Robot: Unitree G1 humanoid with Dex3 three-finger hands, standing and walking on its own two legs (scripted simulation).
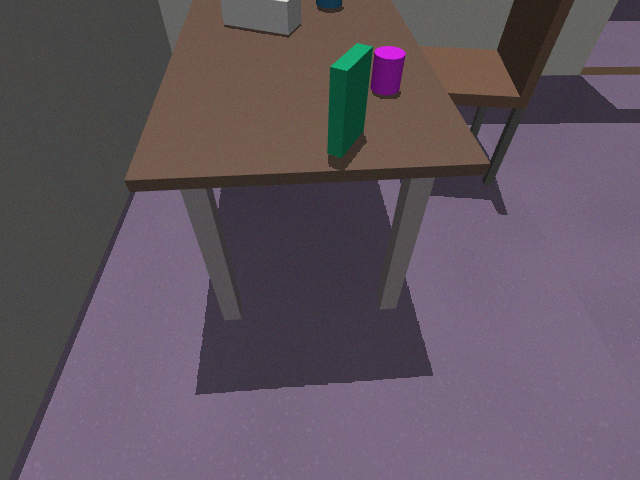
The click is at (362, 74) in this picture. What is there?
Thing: carton on end
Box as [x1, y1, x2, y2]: [327, 43, 372, 157]
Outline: 372,46 357,43 330,67 327,153 341,157 363,130
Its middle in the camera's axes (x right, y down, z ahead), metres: +0.06 -0.27 +0.81
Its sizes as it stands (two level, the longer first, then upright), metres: 0.120 0.035 0.193
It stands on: a support 0.73 m high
